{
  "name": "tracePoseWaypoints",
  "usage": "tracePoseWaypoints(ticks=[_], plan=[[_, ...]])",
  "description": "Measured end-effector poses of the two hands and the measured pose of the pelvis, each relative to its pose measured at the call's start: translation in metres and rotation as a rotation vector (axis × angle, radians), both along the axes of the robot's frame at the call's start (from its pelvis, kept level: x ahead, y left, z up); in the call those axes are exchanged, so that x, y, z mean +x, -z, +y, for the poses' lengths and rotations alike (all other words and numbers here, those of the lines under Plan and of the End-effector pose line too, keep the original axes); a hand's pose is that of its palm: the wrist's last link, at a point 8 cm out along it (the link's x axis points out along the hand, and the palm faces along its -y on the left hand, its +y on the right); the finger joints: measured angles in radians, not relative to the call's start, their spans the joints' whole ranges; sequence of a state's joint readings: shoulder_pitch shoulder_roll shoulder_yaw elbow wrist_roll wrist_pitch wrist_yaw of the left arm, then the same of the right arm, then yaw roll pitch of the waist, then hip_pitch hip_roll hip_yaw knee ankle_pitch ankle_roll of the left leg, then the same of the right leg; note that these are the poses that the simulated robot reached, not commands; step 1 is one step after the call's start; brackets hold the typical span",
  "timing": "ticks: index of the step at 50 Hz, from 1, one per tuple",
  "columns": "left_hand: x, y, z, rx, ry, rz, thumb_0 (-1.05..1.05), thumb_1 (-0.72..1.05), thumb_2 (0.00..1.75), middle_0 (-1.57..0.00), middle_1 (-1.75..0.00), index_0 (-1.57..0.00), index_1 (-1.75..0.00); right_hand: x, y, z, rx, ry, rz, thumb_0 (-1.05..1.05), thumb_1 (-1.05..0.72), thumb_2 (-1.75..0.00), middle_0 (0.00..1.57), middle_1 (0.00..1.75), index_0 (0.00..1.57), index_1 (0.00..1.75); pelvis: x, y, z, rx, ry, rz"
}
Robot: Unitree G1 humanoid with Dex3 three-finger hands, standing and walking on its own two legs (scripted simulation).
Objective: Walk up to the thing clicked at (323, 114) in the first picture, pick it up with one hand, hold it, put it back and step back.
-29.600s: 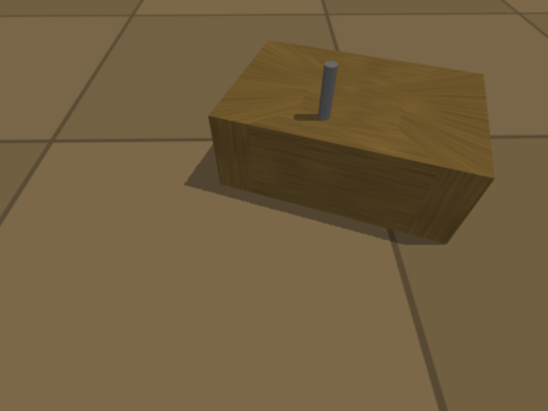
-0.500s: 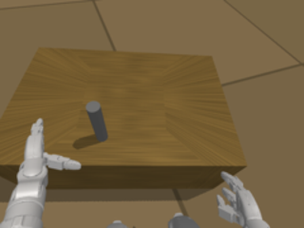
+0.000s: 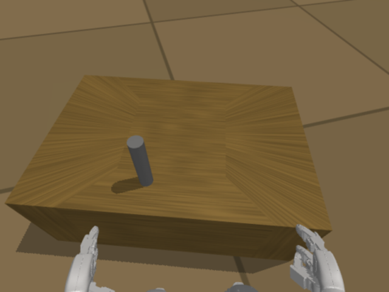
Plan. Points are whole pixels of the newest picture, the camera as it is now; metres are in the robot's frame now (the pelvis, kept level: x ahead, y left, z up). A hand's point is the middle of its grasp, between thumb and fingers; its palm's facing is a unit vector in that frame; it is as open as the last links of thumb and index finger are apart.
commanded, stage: home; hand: left
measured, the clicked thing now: (141, 163) +0.52 +0.20 -0.19
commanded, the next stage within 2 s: stand in 1.76 s
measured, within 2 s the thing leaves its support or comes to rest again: neither
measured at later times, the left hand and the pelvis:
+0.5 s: hand (112, 273) +0.17 +0.18 -0.05, palm faces +0.11 -0.97 -0.23, open 17.5 cm; pelvis -0.01 +0.00 +0.00, yaw -1 degrees
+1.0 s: hand (108, 266) +0.18 +0.19 -0.05, palm faces +0.11 -0.97 -0.23, open 17.5 cm; pelvis +0.00 +0.01 +0.00, yaw -1 degrees
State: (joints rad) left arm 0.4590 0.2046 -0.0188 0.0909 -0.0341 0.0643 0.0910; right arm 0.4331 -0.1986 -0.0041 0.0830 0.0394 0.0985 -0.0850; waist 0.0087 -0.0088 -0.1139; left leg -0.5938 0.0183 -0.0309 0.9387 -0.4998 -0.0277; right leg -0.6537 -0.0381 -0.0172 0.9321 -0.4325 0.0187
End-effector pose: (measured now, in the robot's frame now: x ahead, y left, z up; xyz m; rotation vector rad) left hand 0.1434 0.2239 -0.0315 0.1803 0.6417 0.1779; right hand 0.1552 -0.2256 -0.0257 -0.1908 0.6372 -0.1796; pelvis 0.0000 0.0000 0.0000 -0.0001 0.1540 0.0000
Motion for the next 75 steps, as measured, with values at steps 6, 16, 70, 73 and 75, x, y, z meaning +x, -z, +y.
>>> tracePoseWaypoints(ticks=[6, 16, 70, 73, 75], plan=[[0.001, -0.005, 0.000, 0.025, 0.002, -0.034, -0.01, -0.55, 0.05, -0.05, -0.06, -0.05, -0.05, -0.009, 0.001, -0.002, 0.003, 0.008, -0.014, 0.01, -0.90, -0.90, 0.20, 0.30, 0.20, 0.31, -0.006, 0.002, -0.003, 0.005, 0.002, -0.007], [-0.001, -0.004, -0.004, 0.012, 0.012, -0.054, -0.01, -0.56, 0.04, -0.05, -0.05, -0.05, -0.05, -0.020, 0.002, -0.003, 0.001, 0.025, -0.009, 0.01, -0.90, -0.90, 0.20, 0.30, 0.20, 0.31, -0.012, 0.003, -0.001, 0.009, 0.011, -0.008], [0.004, -0.003, 0.009, 0.026, 0.001, -0.014, -0.01, -0.55, 0.04, -0.05, -0.05, -0.05, -0.05, -0.012, 0.030, -0.003, -0.037, 0.034, 0.077, 0.01, -0.90, -0.90, 0.20, 0.30, 0.20, 0.31, 0.000, 0.005, 0.007, -0.020, -0.001, -0.002], [0.002, -0.003, 0.008, 0.034, -0.003, -0.001, -0.01, -0.55, 0.04, -0.05, -0.05, -0.05, -0.05, -0.016, 0.038, -0.007, -0.042, 0.047, 0.097, 0.01, -0.90, -0.90, 0.20, 0.30, 0.20, 0.31, -0.001, 0.005, 0.006, -0.023, -0.003, -0.007], [0.002, -0.004, 0.008, 0.040, -0.004, 0.006, -0.01, -0.55, 0.04, -0.05, -0.05, -0.05, -0.05, -0.018, 0.041, -0.008, -0.042, 0.053, 0.103, 0.01, -0.90, -0.90, 0.20, 0.30, 0.20, 0.31, -0.002, 0.005, 0.005, -0.024, -0.004, -0.010]])
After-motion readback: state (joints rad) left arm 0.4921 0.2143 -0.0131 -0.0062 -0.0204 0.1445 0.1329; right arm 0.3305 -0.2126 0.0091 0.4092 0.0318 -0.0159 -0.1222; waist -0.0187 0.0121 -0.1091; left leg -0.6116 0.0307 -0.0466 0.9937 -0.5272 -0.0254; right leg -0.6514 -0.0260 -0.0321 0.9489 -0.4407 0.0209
